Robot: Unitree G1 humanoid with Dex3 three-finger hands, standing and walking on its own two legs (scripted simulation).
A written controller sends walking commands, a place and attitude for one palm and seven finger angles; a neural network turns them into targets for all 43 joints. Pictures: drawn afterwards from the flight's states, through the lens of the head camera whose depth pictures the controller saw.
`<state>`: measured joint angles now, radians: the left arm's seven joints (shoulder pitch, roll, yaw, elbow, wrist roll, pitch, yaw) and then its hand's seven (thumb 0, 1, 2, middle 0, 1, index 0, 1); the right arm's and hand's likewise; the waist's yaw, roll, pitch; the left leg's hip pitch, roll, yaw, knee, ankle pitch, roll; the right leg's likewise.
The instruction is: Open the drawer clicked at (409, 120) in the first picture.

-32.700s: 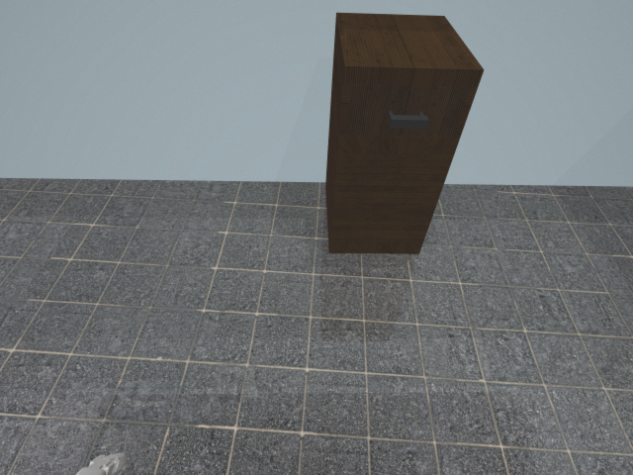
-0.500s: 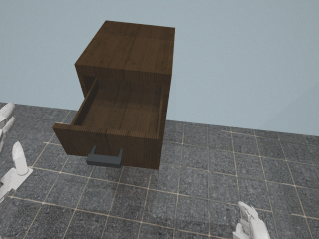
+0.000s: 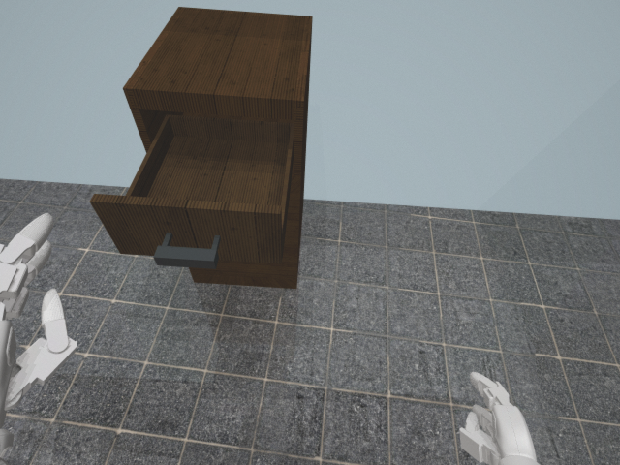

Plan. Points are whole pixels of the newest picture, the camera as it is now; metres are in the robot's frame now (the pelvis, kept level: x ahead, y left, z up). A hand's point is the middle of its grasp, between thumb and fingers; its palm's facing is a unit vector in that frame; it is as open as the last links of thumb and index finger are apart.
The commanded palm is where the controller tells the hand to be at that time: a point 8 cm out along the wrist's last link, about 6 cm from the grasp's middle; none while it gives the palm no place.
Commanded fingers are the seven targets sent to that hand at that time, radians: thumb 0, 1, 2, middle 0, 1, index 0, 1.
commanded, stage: stop stepping back and stand still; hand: left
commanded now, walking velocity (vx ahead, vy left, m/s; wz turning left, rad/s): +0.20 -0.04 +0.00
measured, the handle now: (189, 247) +0.50 +0.24 -0.11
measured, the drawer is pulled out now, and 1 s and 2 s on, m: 0.28 0.28 0.28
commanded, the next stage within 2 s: let the arm hang, fingers relaxed in 0.66 s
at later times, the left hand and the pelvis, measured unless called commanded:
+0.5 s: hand (24, 443) +0.13 +0.22 +0.16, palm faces +0.34 -0.84 -0.43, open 7.4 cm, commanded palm +0.07 +0.27 +0.18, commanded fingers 0.00 0.90 0.90 -0.20 -0.30 -0.20 -0.30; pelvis -0.06 -0.01 +0.00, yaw +0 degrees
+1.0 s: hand out of the picture +0.05 +0.19 -0.14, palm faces +0.00 -0.97 -0.24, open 7.4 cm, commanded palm none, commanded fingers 0.00 0.90 0.90 -0.20 -0.30 -0.20 -0.30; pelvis -0.06 -0.01 -0.01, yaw +1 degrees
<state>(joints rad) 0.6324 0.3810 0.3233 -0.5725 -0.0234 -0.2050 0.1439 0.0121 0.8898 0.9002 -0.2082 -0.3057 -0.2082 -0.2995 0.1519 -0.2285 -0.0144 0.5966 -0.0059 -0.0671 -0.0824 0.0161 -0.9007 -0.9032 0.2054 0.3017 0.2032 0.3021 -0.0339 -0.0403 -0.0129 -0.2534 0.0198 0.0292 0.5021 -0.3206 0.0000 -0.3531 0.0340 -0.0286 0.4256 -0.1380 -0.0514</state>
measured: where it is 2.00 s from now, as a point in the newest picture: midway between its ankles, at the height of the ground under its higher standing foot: outside the picture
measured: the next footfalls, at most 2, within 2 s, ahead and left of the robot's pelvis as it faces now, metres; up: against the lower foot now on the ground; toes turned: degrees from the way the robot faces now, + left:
left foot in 0.02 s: -0.02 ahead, +0.10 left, +0.00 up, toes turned +2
right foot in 0.56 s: +0.00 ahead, -0.11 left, +0.00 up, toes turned +1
